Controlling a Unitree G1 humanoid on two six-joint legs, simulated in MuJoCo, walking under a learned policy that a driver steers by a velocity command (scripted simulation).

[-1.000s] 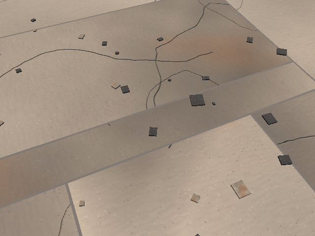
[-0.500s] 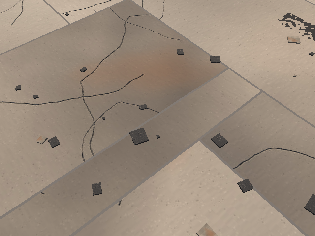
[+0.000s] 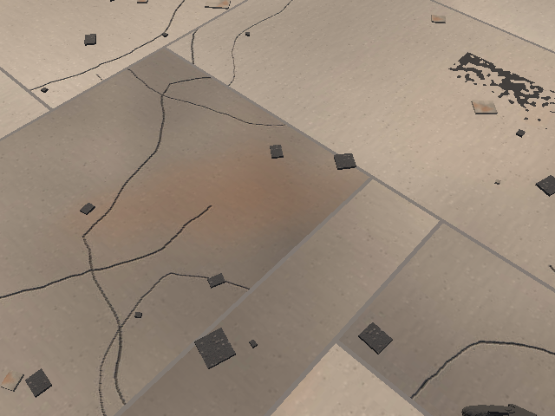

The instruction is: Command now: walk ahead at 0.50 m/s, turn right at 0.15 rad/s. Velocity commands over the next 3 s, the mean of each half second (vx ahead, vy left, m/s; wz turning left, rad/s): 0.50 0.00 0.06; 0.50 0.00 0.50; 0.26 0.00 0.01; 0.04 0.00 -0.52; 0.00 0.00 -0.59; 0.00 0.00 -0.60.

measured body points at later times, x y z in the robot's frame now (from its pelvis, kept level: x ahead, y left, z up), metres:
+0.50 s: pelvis +0.26 +0.00 +0.01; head +0.30 -0.01 +0.46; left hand +0.48 +0.22 -0.08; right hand +0.20 -0.25 -0.13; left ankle +0.11 +0.09 -0.72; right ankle +0.39 -0.09 -0.72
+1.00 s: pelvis +0.50 +0.04 +0.01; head +0.53 +0.06 +0.46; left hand +0.38 +0.27 -0.13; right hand +0.77 -0.10 -0.09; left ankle +0.59 +0.17 -0.70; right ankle +0.39 -0.10 -0.72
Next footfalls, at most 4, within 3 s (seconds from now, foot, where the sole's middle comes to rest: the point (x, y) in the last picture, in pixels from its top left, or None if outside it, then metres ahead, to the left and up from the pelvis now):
0.50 right None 0.43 -0.09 -0.76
1.04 left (235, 336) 0.63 0.18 -0.76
1.60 right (277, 282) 0.79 0.09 -0.76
2.08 left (204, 296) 0.74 0.28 -0.76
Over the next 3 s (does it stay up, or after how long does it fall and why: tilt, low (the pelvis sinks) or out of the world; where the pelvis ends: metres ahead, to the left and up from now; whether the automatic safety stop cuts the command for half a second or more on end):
stays up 0.67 0.15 0.02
